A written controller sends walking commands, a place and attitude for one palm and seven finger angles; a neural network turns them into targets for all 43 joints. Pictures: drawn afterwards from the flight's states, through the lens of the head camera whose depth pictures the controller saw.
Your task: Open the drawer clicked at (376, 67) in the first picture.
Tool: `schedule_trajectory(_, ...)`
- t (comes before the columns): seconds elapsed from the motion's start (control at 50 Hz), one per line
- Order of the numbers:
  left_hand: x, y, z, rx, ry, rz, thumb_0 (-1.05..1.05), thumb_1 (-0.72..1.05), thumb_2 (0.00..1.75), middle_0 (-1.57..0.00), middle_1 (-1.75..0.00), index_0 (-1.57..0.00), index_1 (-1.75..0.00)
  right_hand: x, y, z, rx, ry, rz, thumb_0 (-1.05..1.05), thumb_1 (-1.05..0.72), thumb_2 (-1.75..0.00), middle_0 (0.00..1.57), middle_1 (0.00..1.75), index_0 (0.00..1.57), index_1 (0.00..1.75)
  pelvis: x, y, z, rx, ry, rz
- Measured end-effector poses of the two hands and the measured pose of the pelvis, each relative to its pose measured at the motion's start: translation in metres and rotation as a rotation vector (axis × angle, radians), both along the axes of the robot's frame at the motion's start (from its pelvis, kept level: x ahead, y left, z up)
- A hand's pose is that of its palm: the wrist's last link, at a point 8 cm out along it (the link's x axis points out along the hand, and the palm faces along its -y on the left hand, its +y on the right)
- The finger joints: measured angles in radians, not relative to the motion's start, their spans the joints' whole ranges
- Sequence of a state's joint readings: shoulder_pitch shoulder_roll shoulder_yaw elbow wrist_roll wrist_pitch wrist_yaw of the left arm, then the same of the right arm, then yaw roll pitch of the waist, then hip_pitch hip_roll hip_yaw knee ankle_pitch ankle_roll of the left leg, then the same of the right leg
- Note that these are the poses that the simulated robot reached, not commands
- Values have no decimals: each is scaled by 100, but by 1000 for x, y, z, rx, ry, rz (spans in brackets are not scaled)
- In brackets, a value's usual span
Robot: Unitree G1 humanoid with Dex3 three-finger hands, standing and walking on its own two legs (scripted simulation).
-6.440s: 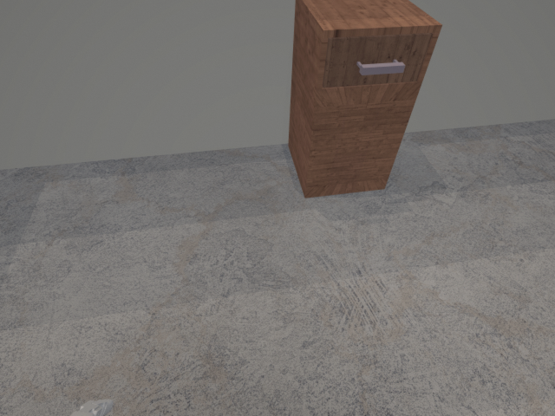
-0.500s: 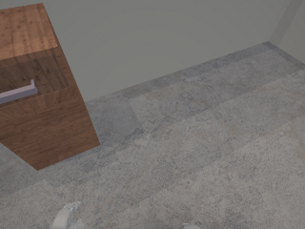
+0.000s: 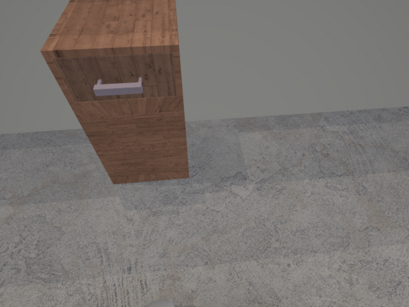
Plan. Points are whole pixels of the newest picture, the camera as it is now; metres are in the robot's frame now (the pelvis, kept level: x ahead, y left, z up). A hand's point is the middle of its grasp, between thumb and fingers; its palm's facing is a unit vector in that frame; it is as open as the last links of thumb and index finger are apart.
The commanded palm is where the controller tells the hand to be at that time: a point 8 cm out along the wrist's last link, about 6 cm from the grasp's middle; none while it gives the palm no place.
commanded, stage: turn to face it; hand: left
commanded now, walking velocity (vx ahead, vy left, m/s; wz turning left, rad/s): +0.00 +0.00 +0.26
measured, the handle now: (119, 84) +0.79 +0.36 -0.07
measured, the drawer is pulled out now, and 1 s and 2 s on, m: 0.00 0.00 0.00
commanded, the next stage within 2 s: take the last steps up to it in 0.16 s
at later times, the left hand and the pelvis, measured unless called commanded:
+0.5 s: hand out of the picture +0.02 +0.24 -0.16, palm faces +0.11 -0.97 -0.21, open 7.3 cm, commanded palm none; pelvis -0.01 +0.04 +0.01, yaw +6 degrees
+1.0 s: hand out of the picture -0.03 +0.15 -0.15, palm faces +0.28 -0.95 -0.16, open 7.3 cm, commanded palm none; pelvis +0.09 +0.03 +0.01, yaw +10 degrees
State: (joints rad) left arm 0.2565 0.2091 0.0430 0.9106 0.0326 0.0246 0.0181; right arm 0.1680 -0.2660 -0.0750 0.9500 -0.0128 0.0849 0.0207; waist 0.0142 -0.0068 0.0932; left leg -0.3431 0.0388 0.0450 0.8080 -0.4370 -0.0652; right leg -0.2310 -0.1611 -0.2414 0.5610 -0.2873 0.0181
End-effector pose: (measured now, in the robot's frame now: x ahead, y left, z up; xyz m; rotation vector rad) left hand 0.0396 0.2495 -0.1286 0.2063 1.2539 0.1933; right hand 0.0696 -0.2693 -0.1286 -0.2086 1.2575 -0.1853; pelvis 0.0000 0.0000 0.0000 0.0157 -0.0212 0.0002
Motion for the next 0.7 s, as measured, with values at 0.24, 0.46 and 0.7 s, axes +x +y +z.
schedule_trajectory(0.24,-60,57,-14,-38,102,139,1,91,90,-19,-30,-20,-30,42,79,26,-22,-134,143,1,-91,-90,20,30,20,30,-10,44,6,-43,-5,62)
schedule_trajectory(0.46,-36,42,0,-51,8,99,0,91,90,-19,-30,-20,-30,-18,84,9,33,-52,76,0,-92,-90,20,30,21,30,-14,44,11,-26,-5,95)
schedule_trajectory(0.7,-17,-11,7,-29,-71,136,0,93,90,-20,-30,-21,-30,-93,41,-21,90,236,9,1,-91,-90,20,30,20,30,14,6,5,3,-22,126)
